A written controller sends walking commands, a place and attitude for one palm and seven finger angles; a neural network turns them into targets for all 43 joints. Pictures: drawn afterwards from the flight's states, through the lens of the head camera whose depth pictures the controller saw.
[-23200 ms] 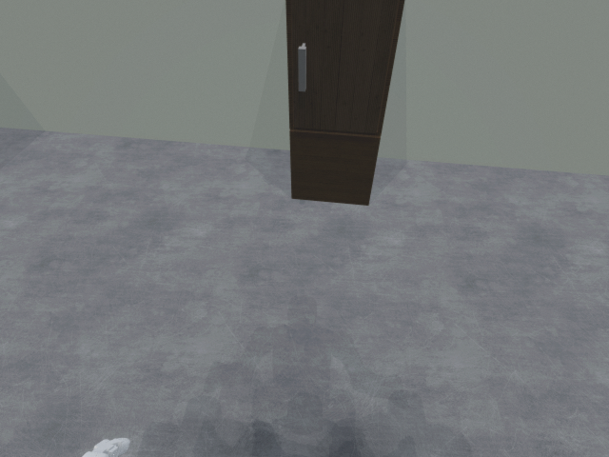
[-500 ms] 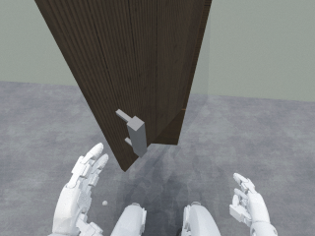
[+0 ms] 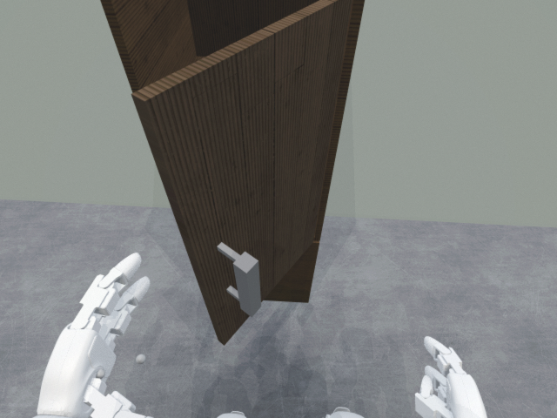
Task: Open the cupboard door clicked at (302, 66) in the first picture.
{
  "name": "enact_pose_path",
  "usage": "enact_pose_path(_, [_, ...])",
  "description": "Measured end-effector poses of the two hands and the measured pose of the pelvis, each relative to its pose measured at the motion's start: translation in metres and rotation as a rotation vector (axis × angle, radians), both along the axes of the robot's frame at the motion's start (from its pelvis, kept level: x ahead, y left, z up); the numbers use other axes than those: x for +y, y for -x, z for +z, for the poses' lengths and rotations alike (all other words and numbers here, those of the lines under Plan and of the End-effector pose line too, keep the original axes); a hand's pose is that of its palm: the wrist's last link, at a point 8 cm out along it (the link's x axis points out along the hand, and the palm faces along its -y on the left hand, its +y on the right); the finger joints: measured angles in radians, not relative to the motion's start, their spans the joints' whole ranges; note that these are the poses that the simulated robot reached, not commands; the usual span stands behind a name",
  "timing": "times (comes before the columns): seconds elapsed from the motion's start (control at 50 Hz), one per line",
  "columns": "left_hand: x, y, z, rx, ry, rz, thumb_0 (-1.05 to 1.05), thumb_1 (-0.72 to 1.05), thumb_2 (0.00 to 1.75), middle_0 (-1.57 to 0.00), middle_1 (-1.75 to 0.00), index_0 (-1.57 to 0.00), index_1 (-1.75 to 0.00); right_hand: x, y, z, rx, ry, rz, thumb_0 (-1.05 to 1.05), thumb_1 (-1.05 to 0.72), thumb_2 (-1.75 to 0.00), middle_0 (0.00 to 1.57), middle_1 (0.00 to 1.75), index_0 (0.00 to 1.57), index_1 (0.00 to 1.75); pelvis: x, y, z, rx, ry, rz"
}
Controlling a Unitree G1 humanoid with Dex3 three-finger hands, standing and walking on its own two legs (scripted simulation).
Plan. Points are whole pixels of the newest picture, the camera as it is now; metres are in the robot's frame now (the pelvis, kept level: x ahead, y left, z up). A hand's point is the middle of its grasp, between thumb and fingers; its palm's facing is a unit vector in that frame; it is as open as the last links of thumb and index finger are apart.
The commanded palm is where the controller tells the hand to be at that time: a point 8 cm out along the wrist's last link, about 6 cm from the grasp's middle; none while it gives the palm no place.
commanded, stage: draw the hand back to the body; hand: left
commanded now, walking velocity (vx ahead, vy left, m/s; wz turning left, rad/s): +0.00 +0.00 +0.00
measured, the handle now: (238, 279) +0.33 +0.09 -0.01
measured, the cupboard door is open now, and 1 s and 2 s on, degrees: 55 55 55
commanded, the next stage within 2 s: step back with the hand held close in 1.06 s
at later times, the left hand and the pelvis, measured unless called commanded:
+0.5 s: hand (30, 285) +0.21 +0.25 +0.19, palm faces +0.37 -0.84 -0.40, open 11.3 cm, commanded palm +0.16 +0.29 +0.21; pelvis +0.03 +0.01 +0.06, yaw +0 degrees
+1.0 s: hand out of the picture +0.22 +0.26 +0.22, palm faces +0.43 -0.81 -0.39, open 7.5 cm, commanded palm +0.17 +0.30 +0.25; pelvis +0.03 +0.01 +0.08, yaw -1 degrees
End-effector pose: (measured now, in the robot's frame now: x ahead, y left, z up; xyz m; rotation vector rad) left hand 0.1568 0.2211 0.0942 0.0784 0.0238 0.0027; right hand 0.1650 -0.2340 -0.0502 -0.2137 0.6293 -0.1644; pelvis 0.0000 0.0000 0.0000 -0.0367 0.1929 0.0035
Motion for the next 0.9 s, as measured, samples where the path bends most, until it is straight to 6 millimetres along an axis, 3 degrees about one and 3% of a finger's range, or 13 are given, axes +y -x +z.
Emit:
enact_pose_path(0.12, [0.015,-0.002,0.030,0.092,-0.211,0.129,-0.01,-0.34,0.37,-0.16,-0.30,-0.16,-0.30,0.007,-0.007,0.018,-0.006,-0.005,-0.034,0.01,-0.91,-0.90,0.20,0.30,0.21,0.30,0.004,-0.013,0.022,-0.054,-0.010,-0.004])
enact_pose_path(0.28, [0.043,-0.002,0.060,0.115,-0.318,0.284,-0.01,-0.09,0.47,-0.17,-0.30,-0.17,-0.30,0.026,-0.018,0.029,0.003,-0.032,0.009,0.01,-0.91,-0.90,0.20,0.30,0.21,0.30,0.009,-0.021,0.044,-0.131,-0.016,-0.006])
enact_pose_path(0.46, [0.062,-0.010,0.105,-0.022,-0.350,0.370,0.00,0.21,0.61,-0.18,-0.30,-0.18,-0.30,0.035,-0.032,0.042,-0.014,-0.027,0.076,0.01,-0.91,-0.90,0.20,0.30,0.21,0.30,0.011,-0.029,0.060,-0.200,-0.019,0.000])
enact_pose_path(0.72, [0.088,-0.019,0.162,-0.220,-0.412,0.451,0.01,0.66,0.80,-0.20,-0.30,-0.20,-0.30,0.029,-0.042,0.056,-0.020,-0.006,0.099,0.01,-0.91,-0.90,0.20,0.30,0.21,0.30,0.010,-0.031,0.073,-0.257,-0.020,-0.011])
enact_pose_path(0.8, [0.089,-0.020,0.166,-0.235,-0.406,0.459,0.01,0.77,0.85,-0.20,-0.30,-0.20,-0.30,0.027,-0.040,0.055,-0.001,-0.013,0.093,0.01,-0.91,-0.90,0.20,0.30,0.21,0.30,0.009,-0.030,0.075,-0.263,-0.022,-0.016])
enact_pose_path(0.9, [0.084,-0.022,0.149,-0.161,-0.371,0.438,0.01,0.84,0.88,-0.20,-0.30,-0.20,-0.30,0.023,-0.033,0.051,0.033,-0.012,0.081,0.01,-0.91,-0.90,0.20,0.30,0.21,0.30,0.008,-0.027,0.077,-0.266,-0.023,-0.021])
